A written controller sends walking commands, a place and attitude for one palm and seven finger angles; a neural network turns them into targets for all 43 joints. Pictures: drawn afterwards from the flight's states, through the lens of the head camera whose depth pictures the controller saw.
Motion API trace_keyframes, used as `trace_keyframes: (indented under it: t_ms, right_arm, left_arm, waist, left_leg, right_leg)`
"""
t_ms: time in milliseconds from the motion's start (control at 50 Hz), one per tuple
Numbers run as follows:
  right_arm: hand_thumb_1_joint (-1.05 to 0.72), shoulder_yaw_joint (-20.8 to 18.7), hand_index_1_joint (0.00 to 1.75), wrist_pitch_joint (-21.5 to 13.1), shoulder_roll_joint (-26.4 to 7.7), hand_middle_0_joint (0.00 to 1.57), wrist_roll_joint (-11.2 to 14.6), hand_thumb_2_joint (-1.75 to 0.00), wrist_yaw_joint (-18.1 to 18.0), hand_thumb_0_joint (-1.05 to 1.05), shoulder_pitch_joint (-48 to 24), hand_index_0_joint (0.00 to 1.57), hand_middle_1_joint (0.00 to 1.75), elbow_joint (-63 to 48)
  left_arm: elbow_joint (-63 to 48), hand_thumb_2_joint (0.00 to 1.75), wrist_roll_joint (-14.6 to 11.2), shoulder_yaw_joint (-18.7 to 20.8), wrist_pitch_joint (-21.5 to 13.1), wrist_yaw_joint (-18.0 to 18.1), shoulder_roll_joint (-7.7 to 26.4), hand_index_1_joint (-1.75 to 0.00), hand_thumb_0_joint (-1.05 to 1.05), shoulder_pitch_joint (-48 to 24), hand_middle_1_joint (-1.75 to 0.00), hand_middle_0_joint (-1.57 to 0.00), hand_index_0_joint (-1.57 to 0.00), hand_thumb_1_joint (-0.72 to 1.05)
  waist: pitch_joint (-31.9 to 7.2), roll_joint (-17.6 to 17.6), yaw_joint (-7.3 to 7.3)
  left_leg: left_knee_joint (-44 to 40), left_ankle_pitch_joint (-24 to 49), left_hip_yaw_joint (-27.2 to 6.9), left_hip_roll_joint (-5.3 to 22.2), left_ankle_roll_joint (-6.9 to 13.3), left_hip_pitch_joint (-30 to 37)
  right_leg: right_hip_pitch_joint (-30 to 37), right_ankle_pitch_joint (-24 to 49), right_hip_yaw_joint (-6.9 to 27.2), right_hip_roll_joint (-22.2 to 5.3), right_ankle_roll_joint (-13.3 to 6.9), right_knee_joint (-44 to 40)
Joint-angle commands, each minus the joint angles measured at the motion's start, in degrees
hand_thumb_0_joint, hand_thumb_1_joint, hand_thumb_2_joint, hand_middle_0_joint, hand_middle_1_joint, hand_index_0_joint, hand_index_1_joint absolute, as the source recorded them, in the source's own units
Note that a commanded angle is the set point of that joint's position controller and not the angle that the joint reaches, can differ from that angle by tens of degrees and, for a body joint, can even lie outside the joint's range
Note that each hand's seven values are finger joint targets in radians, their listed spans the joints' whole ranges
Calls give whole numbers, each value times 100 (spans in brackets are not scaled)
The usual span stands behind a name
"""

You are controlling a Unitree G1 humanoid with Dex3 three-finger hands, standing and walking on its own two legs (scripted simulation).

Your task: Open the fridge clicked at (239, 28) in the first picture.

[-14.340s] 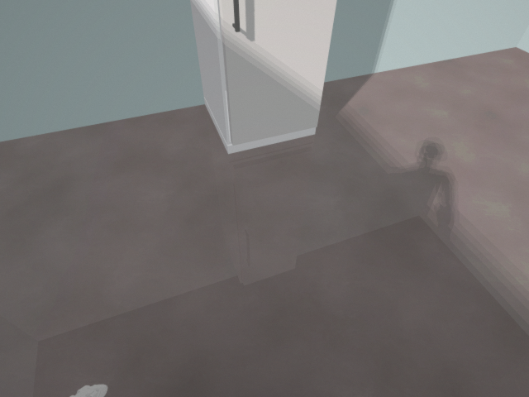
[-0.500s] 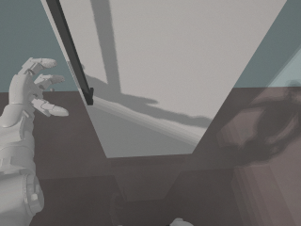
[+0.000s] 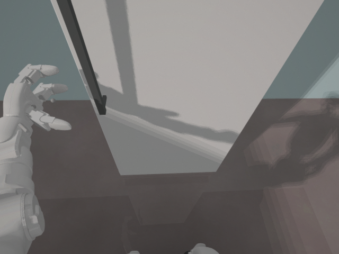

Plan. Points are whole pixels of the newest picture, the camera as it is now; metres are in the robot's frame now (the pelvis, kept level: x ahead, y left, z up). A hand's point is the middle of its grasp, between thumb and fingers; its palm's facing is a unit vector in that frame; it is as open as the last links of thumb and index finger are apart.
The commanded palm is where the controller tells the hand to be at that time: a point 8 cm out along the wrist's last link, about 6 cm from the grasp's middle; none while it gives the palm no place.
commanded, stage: feel for the door with the fingertips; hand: left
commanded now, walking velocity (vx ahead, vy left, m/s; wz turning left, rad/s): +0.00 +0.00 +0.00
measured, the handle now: (81, 38) +0.51 +0.19 +0.21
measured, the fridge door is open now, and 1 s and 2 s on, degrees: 0 0 0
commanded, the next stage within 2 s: slide the fingers in behind the handle in 0.92 s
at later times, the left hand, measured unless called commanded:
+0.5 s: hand (73, 96) +0.44 +0.23 +0.11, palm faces +0.06 -1.00 +0.00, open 14.0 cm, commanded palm +0.41 +0.28 +0.10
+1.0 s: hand (75, 88) +0.47 +0.23 +0.11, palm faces +0.03 -1.00 +0.01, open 13.8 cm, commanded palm +0.44 +0.28 +0.10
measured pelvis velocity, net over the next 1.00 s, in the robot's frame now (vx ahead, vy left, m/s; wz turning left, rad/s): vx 0.00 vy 0.00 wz -0.01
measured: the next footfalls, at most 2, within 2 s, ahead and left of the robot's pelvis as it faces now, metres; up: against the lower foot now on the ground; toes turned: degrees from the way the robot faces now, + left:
none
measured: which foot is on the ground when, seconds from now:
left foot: down 0.00-1.00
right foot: down 0.00-1.00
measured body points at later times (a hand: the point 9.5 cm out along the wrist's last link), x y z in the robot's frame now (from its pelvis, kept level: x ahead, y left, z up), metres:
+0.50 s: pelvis +0.00 +0.00 +0.00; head +0.06 +0.01 +0.45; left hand +0.43 +0.28 +0.11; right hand +0.06 -0.26 -0.11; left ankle -0.02 +0.10 -0.71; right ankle +0.04 -0.12 -0.71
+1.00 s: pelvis +0.00 +0.00 +0.00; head +0.08 +0.01 +0.44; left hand +0.46 +0.28 +0.11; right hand +0.03 -0.27 -0.11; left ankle -0.02 +0.10 -0.71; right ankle +0.04 -0.13 -0.71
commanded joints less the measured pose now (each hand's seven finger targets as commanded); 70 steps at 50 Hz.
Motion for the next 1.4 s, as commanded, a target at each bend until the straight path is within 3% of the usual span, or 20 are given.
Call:
trace_keyframes:
  t_ms: [0,80,100,140,200,240,280,340,380,620,660,720,780,860,920,960,1020,1260,1300,1380]
  right_arm:
    - [-90,-396,30,-252,-927,20,-49,-90,-68,0,340,20,30,-473]
    - [-90,-407,30,-264,-921,20,-68,-90,-28,0,362,20,30,-416]
    - [-90,-395,30,-264,-892,20,-68,-90,-11,0,353,20,30,-411]
    - [-90,-381,30,-246,-907,20,-88,-90,1,0,362,20,30,-412]
    - [-90,-386,30,-239,-862,20,-90,-90,55,0,296,20,30,-532]
    - [-90,-391,30,-244,-836,20,-101,-90,82,0,307,20,30,-559]
    - [-90,-407,30,-225,-851,20,-89,-90,91,0,303,20,30,-569]
    - [-90,-395,30,-212,-836,20,-84,-90,85,0,311,20,30,-561]
    - [-90,-394,30,-204,-850,20,-76,-90,68,0,316,20,30,-547]
    - [-90,-382,30,-222,-889,20,-67,-90,5,0,382,20,30,-333]
    - [-90,-391,30,-229,-906,20,-92,-90,-3,0,424,20,30,-297]
    - [-90,-372,30,-220,-918,20,-98,-90,6,0,472,20,30,-261]
    - [-90,-368,30,-180,-945,20,-113,-90,2,0,509,20,30,-296]
    - [-90,-375,30,-148,-930,20,-123,-90,31,0,571,20,30,-354]
    - [-90,-363,30,-118,-963,20,-109,-90,14,0,609,20,30,-311]
    - [-90,-364,30,-96,-1000,20,-115,-90,-10,0,672,20,30,-324]
    - [-90,-382,30,-77,-962,20,-120,-90,-2,0,707,20,30,-326]
    - [-90,-415,30,-41,-924,20,-125,-90,89,0,613,20,30,-472]
    - [-90,-432,30,-45,-895,20,-111,-90,97,0,579,20,30,-479]
    - [-90,-435,30,-77,-884,20,-104,-90,103,0,517,20,30,-473]
  left_arm:
    - [-1376,30,-98,-186,-367,-29,1046,-120,0,-2668,-120,-30,-30,-50]
    - [-1510,30,-51,-117,-334,242,1055,-120,0,-2677,-120,-30,-30,-50]
    - [-1397,30,-21,-176,-304,316,931,-120,0,-2584,-120,-30,-30,-50]
    - [-1352,30,36,-2,-297,492,1151,-120,0,-2567,-120,-30,-30,-50]
    - [-1615,30,163,79,-367,669,1197,-120,0,-2358,-120,-30,-30,-50]
    - [-1777,30,136,-48,-410,759,964,-120,0,-2312,-120,-30,-30,-50]
    - [-1715,30,124,231,-397,817,1201,-120,0,-2051,-120,-30,-30,-50]
    - [-1694,30,169,25,-363,828,1017,-120,0,-2273,-120,-30,-30,-50]
    - [-1592,30,182,191,-355,817,1204,-120,0,-2168,-120,-30,-30,-50]
    - [-1002,30,136,-282,-415,535,829,-120,0,-2923,-120,-30,-30,-50]
    - [-1058,30,151,-172,-470,585,988,-120,0,-3176,-120,-30,-30,-50]
    - [-810,30,233,-129,-482,629,1121,-120,0,-3294,-120,-30,-30,-50]
    - [-752,30,312,167,-527,655,1576,-120,0,-3276,-120,-30,-30,-50]
    - [-741,30,319,212,-582,625,1588,-120,0,-3153,-120,-30,-30,-50]
    - [-497,30,285,118,-494,564,1558,-120,0,-3410,-120,-30,-30,-50]
    - [-362,30,287,324,-473,523,1821,-120,0,-3317,-120,-30,-30,-50]
    - [-509,30,269,189,-451,458,1620,-120,0,-3301,-120,-30,-30,-50]
    - [-1222,30,151,181,-516,510,1411,-120,0,-2785,-120,-30,-30,-50]
    - [-1226,30,125,-6,-466,529,1084,-120,0,-2610,-120,-30,-30,-50]
    - [-1462,30,88,-64,-412,642,958,-120,0,-2593,-120,-30,-30,-50]
  waist:
    - [-2039,613,-148]
    - [-2258,652,-88]
    - [-2113,574,-83]
    - [-1997,392,-36]
    - [-2204,671,90]
    - [-2245,548,39]
    - [-2265,433,127]
    - [-2042,396,4]
    - [-2086,367,43]
    - [-1787,385,-206]
    - [-2030,384,-224]
    - [-1962,350,-249]
    - [-2240,470,-170]
    - [-2427,549,-120]
    - [-2072,388,-305]
    - [-2181,312,-245]
    - [-2328,543,-238]
    - [-2425,685,-95]
    - [-2261,573,-118]
    - [-2203,550,-102]
  left_leg:
    - [-699,1709,-334,-75,-78,764]
    - [-678,1947,-389,-66,-124,898]
    - [-693,1944,-389,-62,-122,837]
    - [-711,1817,-371,-77,-97,584]
    - [-726,1996,-318,-75,-119,676]
    - [-704,2223,-331,-49,-121,787]
    - [-714,2305,-282,-39,-121,688]
    - [-737,2145,-264,-44,-93,608]
    - [-761,2071,-239,-49,-84,559]
    - [-720,1568,-308,-76,-71,531]
    - [-673,1651,-321,-80,-57,583]
    - [-643,1568,-326,-83,-58,439]
    - [-586,1679,-277,-100,-45,317]
    - [-553,1915,-268,-82,-57,412]
    - [-559,1607,-242,-69,-26,173]
    - [-566,1595,-246,-76,-15,77]
    - [-541,1796,-251,-72,-38,287]
    - [-589,2129,-267,-23,-82,610]
    - [-618,2144,-280,-18,-85,656]
    - [-648,2182,-339,-3,-117,799]
  right_leg:
    - [1109,1139,226,215,-159,-253]
    - [1124,1215,193,209,-163,-194]
    - [1091,1198,167,211,-164,-201]
    - [1264,1180,185,201,-167,-194]
    - [1395,1342,221,198,-170,-147]
    - [1407,1467,194,222,-166,-129]
    - [1597,1641,234,224,-152,-134]
    - [1540,1567,230,219,-140,-172]
    - [1625,1592,264,218,-140,-190]
    - [1125,1129,241,194,-139,-248]
    - [1195,1213,274,190,-124,-222]
    - [1144,1149,273,188,-118,-192]
    - [1377,1340,341,178,-111,-127]
    - [1427,1502,321,209,-117,-81]
    - [1283,1346,335,214,-80,-169]
    - [1406,1360,346,211,-84,-149]
    - [1312,1443,315,212,-94,-136]
    - [1303,1523,250,272,-135,-106]
    - [1234,1489,226,276,-132,-149]
    - [1154,1409,181,278,-143,-164]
